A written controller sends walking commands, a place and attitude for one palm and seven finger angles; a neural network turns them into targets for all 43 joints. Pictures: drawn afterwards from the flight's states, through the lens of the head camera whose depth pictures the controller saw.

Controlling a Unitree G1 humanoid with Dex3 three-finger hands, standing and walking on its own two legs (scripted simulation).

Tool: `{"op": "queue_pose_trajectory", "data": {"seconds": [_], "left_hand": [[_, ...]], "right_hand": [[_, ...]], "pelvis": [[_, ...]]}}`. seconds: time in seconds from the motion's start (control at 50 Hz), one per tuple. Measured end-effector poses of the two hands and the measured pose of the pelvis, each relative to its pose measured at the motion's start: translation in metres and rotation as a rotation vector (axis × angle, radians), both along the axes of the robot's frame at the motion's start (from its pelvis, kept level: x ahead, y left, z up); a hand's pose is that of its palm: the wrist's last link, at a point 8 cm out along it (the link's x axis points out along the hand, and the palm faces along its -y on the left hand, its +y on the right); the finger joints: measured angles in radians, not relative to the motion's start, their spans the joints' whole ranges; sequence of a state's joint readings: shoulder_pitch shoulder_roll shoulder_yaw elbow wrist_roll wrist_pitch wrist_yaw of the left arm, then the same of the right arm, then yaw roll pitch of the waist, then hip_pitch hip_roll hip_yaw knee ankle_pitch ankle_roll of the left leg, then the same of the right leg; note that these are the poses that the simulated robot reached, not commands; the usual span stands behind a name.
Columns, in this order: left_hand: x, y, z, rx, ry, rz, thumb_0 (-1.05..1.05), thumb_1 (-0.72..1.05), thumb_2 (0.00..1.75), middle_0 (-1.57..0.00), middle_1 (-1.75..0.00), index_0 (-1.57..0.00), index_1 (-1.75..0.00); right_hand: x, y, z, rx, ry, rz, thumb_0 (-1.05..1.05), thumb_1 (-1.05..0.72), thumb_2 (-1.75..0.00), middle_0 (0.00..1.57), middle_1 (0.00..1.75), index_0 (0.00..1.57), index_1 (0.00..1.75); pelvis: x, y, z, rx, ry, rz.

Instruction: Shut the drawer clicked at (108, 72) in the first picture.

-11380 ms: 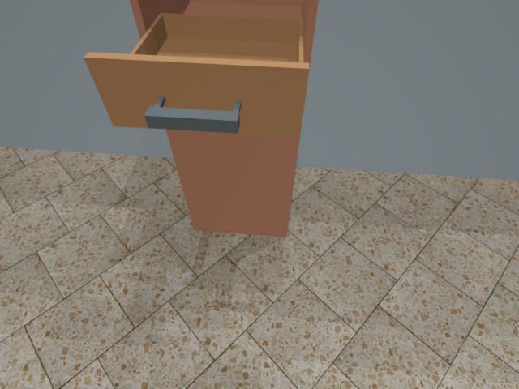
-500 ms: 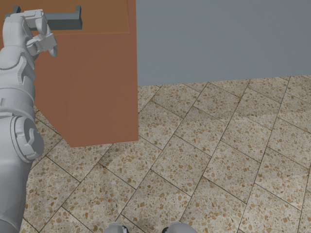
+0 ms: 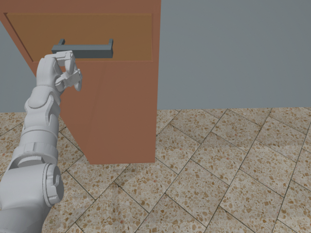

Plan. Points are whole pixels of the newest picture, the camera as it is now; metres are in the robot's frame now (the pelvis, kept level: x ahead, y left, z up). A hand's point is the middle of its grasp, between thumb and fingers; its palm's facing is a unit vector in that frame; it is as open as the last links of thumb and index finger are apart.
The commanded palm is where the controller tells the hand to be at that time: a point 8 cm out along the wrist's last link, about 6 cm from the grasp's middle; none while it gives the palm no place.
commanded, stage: draw the hand back to the body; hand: left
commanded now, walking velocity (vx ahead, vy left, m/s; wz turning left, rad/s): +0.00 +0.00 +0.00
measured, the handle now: (85, 46) +0.60 +0.20 +0.16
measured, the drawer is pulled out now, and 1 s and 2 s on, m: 0.00 0.00 0.00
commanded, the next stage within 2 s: step back with the hand held close in 1.22 s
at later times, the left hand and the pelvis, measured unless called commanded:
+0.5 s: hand (51, 128) +0.30 +0.20 +0.17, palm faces +0.21 -0.96 -0.18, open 3.3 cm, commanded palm +0.26 +0.25 +0.18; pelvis -0.02 -0.01 +0.02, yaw +1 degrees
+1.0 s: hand (7, 195) +0.18 +0.22 +0.18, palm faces +0.40 -0.85 -0.36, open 3.3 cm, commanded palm +0.12 +0.26 +0.20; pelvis -0.01 -0.02 +0.02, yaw +1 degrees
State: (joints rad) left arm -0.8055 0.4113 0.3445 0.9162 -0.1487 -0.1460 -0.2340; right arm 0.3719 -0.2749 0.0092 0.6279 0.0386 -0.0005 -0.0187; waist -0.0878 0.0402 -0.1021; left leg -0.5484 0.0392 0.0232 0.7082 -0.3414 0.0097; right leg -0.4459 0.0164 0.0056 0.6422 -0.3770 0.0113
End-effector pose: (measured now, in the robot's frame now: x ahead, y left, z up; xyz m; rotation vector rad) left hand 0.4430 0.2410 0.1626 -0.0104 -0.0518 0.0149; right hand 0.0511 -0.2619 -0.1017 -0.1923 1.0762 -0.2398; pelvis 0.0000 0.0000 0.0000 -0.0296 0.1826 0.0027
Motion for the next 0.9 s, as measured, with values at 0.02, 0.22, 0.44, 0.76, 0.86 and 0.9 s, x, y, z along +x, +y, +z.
{"op": "queue_pose_trajectory", "data": {"seconds": [0.02,0.22,0.44,0.76,0.86,0.9], "left_hand": [[-0.005,0.000,-0.001,-0.006,0.004,-0.006,0.02,0.90,0.90,-1.40,-1.60,-1.40,-1.60],[-0.074,0.015,-0.003,0.009,-0.009,0.038,0.02,0.90,0.90,-1.40,-1.60,-1.40,-1.60],[-0.151,0.009,0.016,0.157,-0.059,0.127,0.02,0.90,0.90,-1.40,-1.60,-1.41,-1.60],[-0.244,0.014,0.031,0.319,-0.157,0.348,0.02,0.90,0.90,-1.40,-1.60,-1.41,-1.60],[-0.268,0.013,0.030,0.356,-0.136,0.351,0.02,0.90,0.90,-1.40,-1.60,-1.41,-1.60],[-0.279,0.014,0.028,0.371,-0.122,0.355,0.02,0.89,0.90,-1.40,-1.60,-1.41,-1.60]], "right_hand": [[0.004,0.000,0.000,0.005,-0.012,0.001,0.00,-0.90,-0.90,0.20,0.30,0.20,0.30],[0.053,0.006,0.016,0.029,-0.175,0.056,0.01,-0.90,-0.90,0.20,0.30,0.20,0.30],[0.106,0.023,0.039,0.047,-0.370,0.167,0.01,-0.90,-0.90,0.20,0.30,0.20,0.30],[0.107,0.031,0.041,0.060,-0.348,0.225,0.01,-0.90,-0.90,0.20,0.30,0.20,0.30],[0.105,0.028,0.039,0.064,-0.335,0.210,0.01,-0.90,-0.90,0.20,0.30,0.20,0.30],[0.105,0.026,0.039,0.060,-0.333,0.206,0.01,-0.90,-0.90,0.20,0.30,0.20,0.30]], "pelvis": [[0.001,0.000,0.001,0.001,-0.006,-0.002],[0.001,-0.005,0.006,0.010,-0.091,0.005],[-0.015,-0.011,0.012,0.022,-0.174,0.024],[-0.020,-0.020,0.024,0.030,-0.261,0.020],[-0.016,-0.020,0.025,0.030,-0.267,0.014],[-0.014,-0.020,0.025,0.029,-0.269,0.013]]}}
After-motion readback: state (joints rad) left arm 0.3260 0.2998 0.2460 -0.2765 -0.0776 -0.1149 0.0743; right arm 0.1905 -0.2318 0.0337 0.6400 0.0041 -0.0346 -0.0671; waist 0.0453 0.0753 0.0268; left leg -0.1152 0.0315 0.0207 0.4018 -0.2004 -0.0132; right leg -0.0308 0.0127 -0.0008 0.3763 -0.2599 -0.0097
